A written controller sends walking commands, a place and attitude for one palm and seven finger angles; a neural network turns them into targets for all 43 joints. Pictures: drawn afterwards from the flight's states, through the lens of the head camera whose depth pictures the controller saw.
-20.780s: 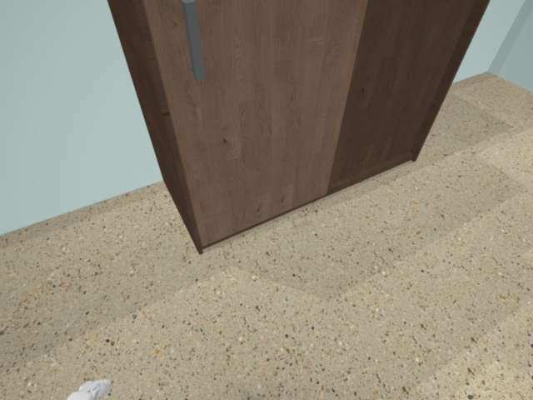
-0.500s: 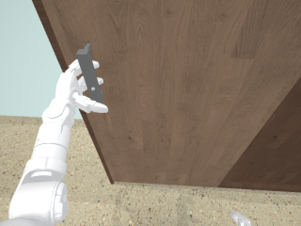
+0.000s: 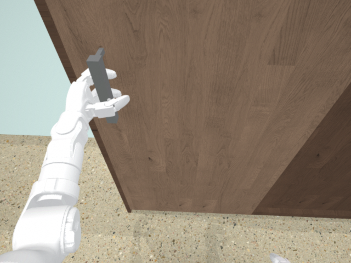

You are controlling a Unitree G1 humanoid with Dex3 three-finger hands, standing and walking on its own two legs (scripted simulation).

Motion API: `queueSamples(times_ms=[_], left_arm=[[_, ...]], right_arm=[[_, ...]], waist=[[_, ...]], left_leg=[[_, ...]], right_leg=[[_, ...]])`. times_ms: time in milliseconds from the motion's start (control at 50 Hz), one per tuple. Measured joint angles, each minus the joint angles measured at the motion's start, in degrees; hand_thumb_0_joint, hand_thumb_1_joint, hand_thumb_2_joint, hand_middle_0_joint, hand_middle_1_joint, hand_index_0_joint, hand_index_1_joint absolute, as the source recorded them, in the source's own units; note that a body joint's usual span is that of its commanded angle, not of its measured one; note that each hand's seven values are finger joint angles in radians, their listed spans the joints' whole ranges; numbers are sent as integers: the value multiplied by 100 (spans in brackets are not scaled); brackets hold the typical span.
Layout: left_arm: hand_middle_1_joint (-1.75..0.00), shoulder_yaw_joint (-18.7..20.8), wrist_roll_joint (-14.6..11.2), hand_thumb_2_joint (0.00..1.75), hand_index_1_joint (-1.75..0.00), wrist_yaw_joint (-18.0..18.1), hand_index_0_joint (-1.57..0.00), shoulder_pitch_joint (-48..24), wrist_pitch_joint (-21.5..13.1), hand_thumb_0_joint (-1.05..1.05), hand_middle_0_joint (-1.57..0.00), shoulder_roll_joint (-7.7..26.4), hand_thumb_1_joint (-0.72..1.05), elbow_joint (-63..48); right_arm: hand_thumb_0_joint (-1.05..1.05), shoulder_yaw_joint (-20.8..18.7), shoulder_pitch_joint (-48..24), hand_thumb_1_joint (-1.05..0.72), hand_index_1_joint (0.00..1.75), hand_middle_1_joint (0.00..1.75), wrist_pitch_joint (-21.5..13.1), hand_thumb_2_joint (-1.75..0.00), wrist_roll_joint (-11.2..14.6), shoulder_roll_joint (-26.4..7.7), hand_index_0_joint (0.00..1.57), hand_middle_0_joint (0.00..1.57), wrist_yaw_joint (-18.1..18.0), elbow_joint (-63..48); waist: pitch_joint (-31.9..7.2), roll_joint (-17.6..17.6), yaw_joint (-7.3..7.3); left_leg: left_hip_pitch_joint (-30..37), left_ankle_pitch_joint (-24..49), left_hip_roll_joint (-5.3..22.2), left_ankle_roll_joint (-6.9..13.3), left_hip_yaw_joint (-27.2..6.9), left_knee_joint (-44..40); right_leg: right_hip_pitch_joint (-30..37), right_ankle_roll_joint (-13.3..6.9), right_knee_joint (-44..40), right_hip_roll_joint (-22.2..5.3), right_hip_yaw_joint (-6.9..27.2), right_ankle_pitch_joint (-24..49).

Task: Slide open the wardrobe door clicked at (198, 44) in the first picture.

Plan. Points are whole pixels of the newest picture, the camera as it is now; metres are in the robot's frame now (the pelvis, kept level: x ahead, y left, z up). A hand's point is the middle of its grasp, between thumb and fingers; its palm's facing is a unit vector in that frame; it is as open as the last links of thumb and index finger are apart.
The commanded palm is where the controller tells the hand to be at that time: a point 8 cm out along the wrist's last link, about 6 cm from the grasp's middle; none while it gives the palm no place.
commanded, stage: grip the handle and tug to test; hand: left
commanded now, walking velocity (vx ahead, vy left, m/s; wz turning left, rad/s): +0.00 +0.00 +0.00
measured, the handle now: (107, 87) +0.48 +0.18 +0.15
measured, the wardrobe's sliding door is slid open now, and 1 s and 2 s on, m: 0.00 0.00 0.00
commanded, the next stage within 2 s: tug the door sideways, standing still in 0.94 s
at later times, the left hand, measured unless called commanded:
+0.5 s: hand (109, 100) +0.43 +0.16 +0.16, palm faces -0.02 -1.00 +0.01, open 6.0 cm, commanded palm +0.40 +0.21 +0.16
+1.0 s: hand (110, 101) +0.42 +0.16 +0.16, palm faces -0.01 -1.00 +0.00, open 6.1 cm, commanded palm +0.37 +0.21 +0.16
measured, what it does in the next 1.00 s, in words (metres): stands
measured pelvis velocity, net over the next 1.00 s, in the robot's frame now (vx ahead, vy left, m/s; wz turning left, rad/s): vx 0.04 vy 0.00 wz -0.04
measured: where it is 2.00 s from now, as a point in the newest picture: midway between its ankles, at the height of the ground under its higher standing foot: outside the picture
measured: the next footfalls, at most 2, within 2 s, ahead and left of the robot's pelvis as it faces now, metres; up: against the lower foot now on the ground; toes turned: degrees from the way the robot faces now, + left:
none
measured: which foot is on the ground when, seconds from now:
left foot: down 0.00-1.00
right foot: down 0.00-1.00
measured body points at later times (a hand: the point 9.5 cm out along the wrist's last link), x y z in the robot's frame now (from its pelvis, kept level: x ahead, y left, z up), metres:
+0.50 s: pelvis +0.01 +0.00 +0.00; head +0.02 -0.01 +0.45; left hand +0.42 +0.21 +0.16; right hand +0.12 -0.26 -0.10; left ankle -0.02 +0.09 -0.74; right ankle +0.00 -0.11 -0.74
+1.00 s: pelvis +0.04 +0.00 +0.00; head +0.04 -0.01 +0.45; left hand +0.42 +0.21 +0.16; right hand +0.16 -0.25 -0.09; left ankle -0.02 +0.09 -0.74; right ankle +0.00 -0.11 -0.74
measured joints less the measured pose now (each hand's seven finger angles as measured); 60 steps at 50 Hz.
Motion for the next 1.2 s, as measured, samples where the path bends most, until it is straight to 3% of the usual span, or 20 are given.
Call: queueSamples(times_ms=[220, 700, 980, 1100, 1200], left_arm=[[-134, 60, -7, 80, -133, -5, -37, 249, 110, 0, -37, 37, 67, -278], [-139, 89, -57, 79, -136, 98, -33, 763, 518, 1, -32, -53, 69, -1129], [-140, 154, -119, 76, -139, 249, -25, 1672, 924, 0, -27, -146, 73, -2430], [-138, 134, -151, 75, -138, 193, -25, 1961, 1144, 0, -27, -166, 73, -2919], [-136, -133, -92, 78, -137, 226, -29, 1617, 1271, 1, -30, -282, 70, -2818]], right_arm=[[1, -18, -15, -90, 30, 30, 31, -89, 15, 2, 20, 20, 17, -100], [1, -47, -196, -91, 30, 30, 205, -89, 20, 13, 20, 20, 51, -286], [1, -74, -234, -91, 30, 30, 243, -89, -6, 56, 20, 20, 148, -451], [1, -86, -300, -91, 30, 30, 261, -89, -14, 67, 20, 20, 135, -471], [1, -131, -356, -91, 30, 30, 262, -89, -19, 21, 20, 20, 56, -350]], waist=[[-23, 6, -26], [-58, 47, 20], [-130, 83, 4], [-160, 65, 62], [-115, 86, 215]], left_leg=[[111, -17, 40, -20, 41, -55], [305, -56, 71, -53, 59, -204], [565, -109, 73, -58, 163, -382], [639, -116, 63, -71, 121, -398], [567, -240, 49, -65, -86, -319]], right_leg=[[92, -18, -57, 46, 44, 2], [262, -37, -181, 88, 69, -41], [455, -10, -316, 114, 211, -108], [550, -5, -383, 119, 230, -129], [560, -2, -350, 101, 45, -219]])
